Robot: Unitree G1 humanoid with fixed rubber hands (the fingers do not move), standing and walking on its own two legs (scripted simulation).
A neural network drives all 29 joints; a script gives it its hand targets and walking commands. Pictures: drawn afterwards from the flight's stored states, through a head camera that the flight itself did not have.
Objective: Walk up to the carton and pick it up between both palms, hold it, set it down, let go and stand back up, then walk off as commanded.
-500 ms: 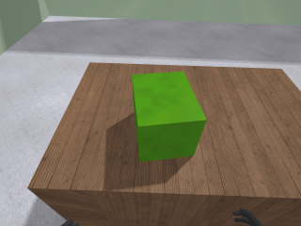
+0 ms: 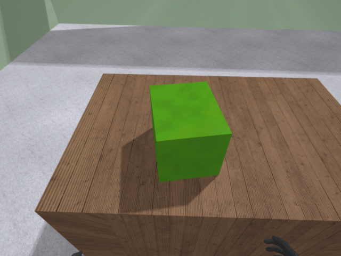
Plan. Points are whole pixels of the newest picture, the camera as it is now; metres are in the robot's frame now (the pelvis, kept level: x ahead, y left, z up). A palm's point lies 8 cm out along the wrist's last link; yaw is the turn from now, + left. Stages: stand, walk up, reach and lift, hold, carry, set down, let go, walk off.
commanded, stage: walk off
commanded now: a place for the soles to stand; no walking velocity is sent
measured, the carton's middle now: (183, 129) +0.49 +0.00 +0.03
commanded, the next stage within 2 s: none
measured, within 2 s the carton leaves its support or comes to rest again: neither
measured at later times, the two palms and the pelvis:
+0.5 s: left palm out of the picture +0.00 +0.35 -0.11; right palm out of the picture +0.02 -0.24 -0.07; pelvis -0.10 +0.04 -0.02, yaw +1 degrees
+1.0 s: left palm out of the picture -0.16 +0.34 -0.07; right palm out of the picture -0.16 -0.28 -0.12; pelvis -0.26 +0.02 -0.02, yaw -2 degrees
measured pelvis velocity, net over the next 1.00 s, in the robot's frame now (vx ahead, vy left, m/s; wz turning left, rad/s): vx -0.26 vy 0.02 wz -0.03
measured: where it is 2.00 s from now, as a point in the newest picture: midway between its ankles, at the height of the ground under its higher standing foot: outside the picture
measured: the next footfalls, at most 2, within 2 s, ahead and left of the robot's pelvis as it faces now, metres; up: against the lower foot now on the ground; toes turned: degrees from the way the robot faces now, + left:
right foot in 0.74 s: -0.14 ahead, -0.09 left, +0.00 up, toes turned +6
left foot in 1.18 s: -0.26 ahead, +0.14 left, +0.00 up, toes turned -5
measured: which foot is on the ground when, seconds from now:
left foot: down 0.00-0.74, up 0.76-1.00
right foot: down 0.00-0.36, up 0.38-0.72, down 0.74-1.00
